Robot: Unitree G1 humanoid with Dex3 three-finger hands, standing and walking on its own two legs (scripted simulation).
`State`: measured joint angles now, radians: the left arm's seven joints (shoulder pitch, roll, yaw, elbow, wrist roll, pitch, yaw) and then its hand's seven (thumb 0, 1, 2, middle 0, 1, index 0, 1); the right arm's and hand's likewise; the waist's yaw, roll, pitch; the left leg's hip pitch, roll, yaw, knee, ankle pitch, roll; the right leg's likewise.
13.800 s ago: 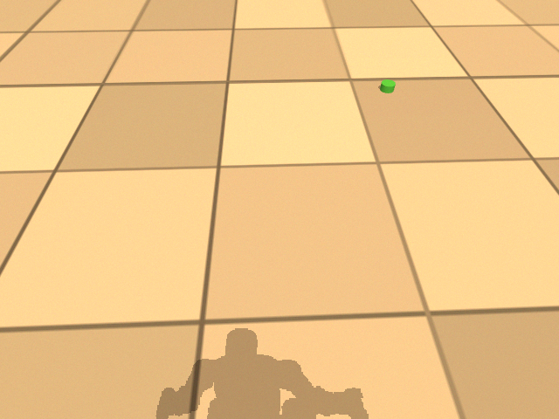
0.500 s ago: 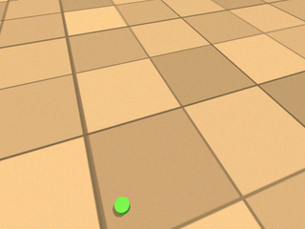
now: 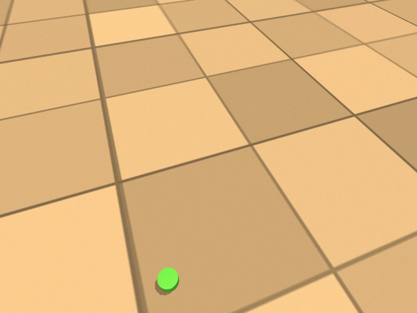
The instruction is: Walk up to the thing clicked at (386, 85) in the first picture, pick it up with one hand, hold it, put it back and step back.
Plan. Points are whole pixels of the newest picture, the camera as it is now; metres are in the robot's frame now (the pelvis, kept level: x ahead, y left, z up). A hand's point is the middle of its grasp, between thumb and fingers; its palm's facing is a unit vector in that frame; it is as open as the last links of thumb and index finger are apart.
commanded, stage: stand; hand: left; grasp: from above
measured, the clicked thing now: (168, 279) +0.40 +0.20 -0.76
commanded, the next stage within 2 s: rise first in 0.14 s
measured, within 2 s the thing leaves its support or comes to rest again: neither
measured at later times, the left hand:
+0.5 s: hand out of the picture +0.15 +0.25 -0.17, palm faces -0.03 -0.94 -0.35, open 9.4 cm
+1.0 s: hand out of the picture +0.11 +0.26 -0.24, palm faces -0.18 -0.87 -0.46, open 14.1 cm
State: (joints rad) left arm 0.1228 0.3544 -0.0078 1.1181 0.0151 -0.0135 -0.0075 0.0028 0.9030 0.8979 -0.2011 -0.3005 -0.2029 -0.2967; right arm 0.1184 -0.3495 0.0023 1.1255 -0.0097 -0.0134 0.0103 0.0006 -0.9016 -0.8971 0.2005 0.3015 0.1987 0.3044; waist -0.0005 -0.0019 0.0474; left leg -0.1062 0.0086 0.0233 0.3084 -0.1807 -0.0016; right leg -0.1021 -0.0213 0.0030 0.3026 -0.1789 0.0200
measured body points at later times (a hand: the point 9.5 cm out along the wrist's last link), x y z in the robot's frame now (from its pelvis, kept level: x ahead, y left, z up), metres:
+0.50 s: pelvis -0.01 +0.00 -0.02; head +0.05 +0.01 +0.42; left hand +0.15 +0.30 -0.15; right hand +0.09 -0.27 -0.14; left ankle -0.01 +0.12 -0.75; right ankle -0.01 -0.13 -0.75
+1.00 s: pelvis -0.02 +0.00 -0.10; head +0.08 +0.02 +0.33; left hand +0.12 +0.30 -0.21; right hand +0.16 -0.25 -0.19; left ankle -0.01 +0.12 -0.75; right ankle -0.01 -0.13 -0.75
